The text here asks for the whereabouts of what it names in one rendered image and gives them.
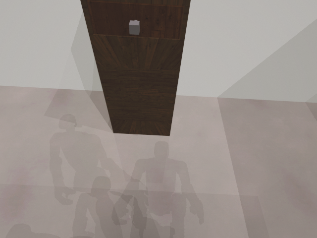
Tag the handle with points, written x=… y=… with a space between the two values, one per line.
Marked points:
x=134 y=27

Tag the drawer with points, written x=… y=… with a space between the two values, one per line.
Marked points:
x=156 y=20

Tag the cabinet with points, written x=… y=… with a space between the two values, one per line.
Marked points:
x=139 y=75

